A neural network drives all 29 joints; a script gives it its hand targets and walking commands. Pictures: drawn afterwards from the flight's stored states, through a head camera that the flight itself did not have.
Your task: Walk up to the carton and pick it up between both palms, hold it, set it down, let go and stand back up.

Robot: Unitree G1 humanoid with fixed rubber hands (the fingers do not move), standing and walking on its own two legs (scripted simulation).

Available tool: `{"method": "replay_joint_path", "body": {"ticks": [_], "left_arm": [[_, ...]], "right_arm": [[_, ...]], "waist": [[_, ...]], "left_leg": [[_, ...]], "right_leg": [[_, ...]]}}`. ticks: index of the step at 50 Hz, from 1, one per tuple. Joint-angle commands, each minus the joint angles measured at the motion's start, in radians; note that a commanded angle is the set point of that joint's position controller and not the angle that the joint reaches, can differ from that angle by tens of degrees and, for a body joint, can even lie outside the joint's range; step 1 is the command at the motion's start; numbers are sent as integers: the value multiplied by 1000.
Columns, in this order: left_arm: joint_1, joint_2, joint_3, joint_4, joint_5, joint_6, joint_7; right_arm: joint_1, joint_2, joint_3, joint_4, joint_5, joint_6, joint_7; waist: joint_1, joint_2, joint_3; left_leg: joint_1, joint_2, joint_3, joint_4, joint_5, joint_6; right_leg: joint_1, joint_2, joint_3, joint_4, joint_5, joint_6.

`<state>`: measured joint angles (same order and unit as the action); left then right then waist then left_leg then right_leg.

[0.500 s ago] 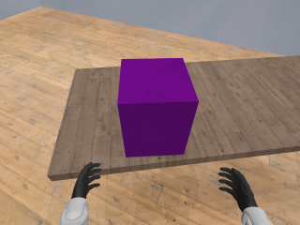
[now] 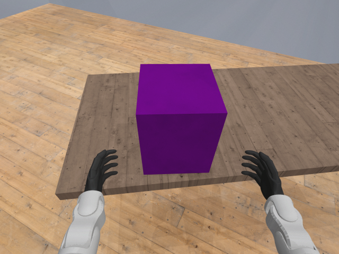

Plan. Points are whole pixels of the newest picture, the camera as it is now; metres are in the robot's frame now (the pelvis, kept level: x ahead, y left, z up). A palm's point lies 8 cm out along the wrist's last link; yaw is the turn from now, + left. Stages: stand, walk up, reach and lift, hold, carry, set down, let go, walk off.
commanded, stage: reach and lift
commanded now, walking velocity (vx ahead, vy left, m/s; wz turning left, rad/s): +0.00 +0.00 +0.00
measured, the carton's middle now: (176, 120) +0.48 +0.04 +0.04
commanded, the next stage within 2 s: none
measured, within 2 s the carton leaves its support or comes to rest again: neither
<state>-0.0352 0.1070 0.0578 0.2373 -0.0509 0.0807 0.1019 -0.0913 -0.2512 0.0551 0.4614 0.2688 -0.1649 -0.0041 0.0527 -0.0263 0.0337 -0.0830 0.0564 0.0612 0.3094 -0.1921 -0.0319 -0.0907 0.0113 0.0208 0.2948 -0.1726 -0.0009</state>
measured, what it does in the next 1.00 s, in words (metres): stands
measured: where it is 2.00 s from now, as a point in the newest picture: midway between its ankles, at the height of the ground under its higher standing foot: outside the picture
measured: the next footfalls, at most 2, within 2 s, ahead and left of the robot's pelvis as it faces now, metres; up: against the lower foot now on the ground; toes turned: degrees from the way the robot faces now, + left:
none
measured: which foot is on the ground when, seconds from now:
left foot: down 0.00-1.00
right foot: down 0.00-1.00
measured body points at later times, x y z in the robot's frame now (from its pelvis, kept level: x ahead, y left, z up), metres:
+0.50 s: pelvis -0.01 +0.00 +0.00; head +0.00 +0.01 +0.45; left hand +0.34 +0.22 +0.09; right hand +0.38 -0.18 +0.10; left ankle -0.02 +0.13 -0.75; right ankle -0.01 -0.12 -0.75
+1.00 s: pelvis -0.01 -0.01 +0.00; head +0.01 +0.00 +0.45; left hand +0.40 +0.23 +0.14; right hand +0.45 -0.17 +0.16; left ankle -0.02 +0.13 -0.75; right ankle -0.01 -0.12 -0.75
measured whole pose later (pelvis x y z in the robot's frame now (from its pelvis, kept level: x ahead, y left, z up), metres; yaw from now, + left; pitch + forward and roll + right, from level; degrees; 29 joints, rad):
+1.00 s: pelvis -0.01 -0.01 +0.00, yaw +1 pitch +5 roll -1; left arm -0.76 0.26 0.14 0.61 -0.13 0.46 0.09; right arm -0.88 -0.36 0.08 0.85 0.41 0.24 -0.04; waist 0.06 -0.01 -0.07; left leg -0.28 0.07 0.02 0.37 -0.18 -0.04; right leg -0.27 0.03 0.00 0.32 -0.15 -0.01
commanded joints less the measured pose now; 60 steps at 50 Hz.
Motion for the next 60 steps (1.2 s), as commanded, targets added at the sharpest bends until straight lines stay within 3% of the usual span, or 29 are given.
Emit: {"method": "replay_joint_path", "body": {"ticks": [1, 6, 9, 11, 12, 18, 29, 33, 36, 37, 39, 41, 47, 48, 56, 60], "left_arm": [[-279, 34, 18, -174, -3, 83, 1], [-360, 52, 68, -197, 6, 173, -4], [-430, 50, 85, -235, 15, 210, -1], [-453, 57, 91, -241, 14, 231, 1], [-484, 46, 83, -217, 12, 241, 0], [-603, 87, 99, -186, -9, 297, -1], [-750, 168, 150, -116, -24, 395, -14], [-820, 185, 153, -88, -34, 406, -23], [-901, 214, 145, -40, -48, 397, -24], [-908, 218, 141, -3, -51, 393, -25], [-946, 238, 136, 52, -56, 385, -30], [-984, 247, 138, 99, -54, 367, -31], [-1153, 272, 90, 229, -78, 337, -10], [-1214, 285, 84, 222, -94, 333, -4], [-1319, 300, 46, 409, -123, 349, 7], [-1393, 324, 31, 436, -149, 350, 15]], "right_arm": [[-293, -139, -50, -144, 7, 57, -9], [-391, -155, -42, -125, 32, 136, -27], [-436, -165, -45, -121, 48, 164, -31], [-488, -175, -43, -120, 56, 176, -34], [-504, -179, -55, -94, 49, 187, -33], [-658, -195, -60, -94, 49, 248, -41], [-821, -245, -44, -12, 99, 326, -62], [-892, -261, -33, 20, 124, 344, -56], [-972, -258, -32, 45, 141, 352, -51], [-963, -251, -16, 86, 145, 360, -48], [-1004, -250, -19, 123, 141, 370, -45], [-1043, -238, -10, 143, 139, 367, -42], [-1190, -269, -19, 284, 145, 367, -35], [-1252, -275, -25, 277, 150, 368, -34], [-1358, -302, -6, 463, 163, 388, -44], [-1441, -338, -3, 491, 186, 388, -48]], "waist": [[-3, -13, -178], [7, -4, -205], [16, 31, -258], [14, 31, -274], [-6, 38, -270], [9, 6, -312], [-7, 3, -427], [3, 15, -443], [-10, 23, -463], [6, 16, -452], [1, -2, -448], [17, 4, -466], [7, 37, -523], [18, 42, -567], [0, 24, -570], [-7, 45, -632]], "left_leg": [[132, -60, -3, 2, 250, 1], [112, -66, 3, 8, 251, 8], [125, -71, 5, 21, 274, 2], [130, -73, 7, 29, 289, -1], [129, -70, 7, 25, 280, -3], [88, -63, 3, 20, 200, 16], [104, -76, 8, 63, 377, -3], [99, -74, 6, 71, 397, -6], [73, -73, 2, 77, 367, -4], [61, -72, 3, 73, 356, 0], [39, -70, -1, 62, 337, 9], [11, -77, 3, 66, 324, 14], [29, -59, -17, 82, 310, -2], [34, -56, -23, 89, 295, -7], [42, -47, -39, 107, 361, -23], [58, -46, -42, 128, 416, -29]], "right_leg": [[-61, 41, -6, -48, 118, -8], [-42, 41, -1, -34, 154, 5], [-40, 46, 2, -26, 161, 2], [-40, 50, -6, -26, 172, 2], [-47, 54, -5, -25, 157, -3], [-46, 50, -6, -17, 106, 4], [-6, 69, -19, 13, 314, 25], [-19, 68, -25, 10, 311, 23], [-30, 57, -28, 7, 281, 30], [-36, 57, -20, 5, 274, 25], [-27, 51, -19, 11, 280, 33], [-20, 43, -11, 16, 291, 40], [-78, 51, -25, 5, 220, 23], [-91, 48, -24, 5, 209, 23], [-96, 64, -41, 9, 284, 23], [-107, 68, -46, 14, 316, 21]]}}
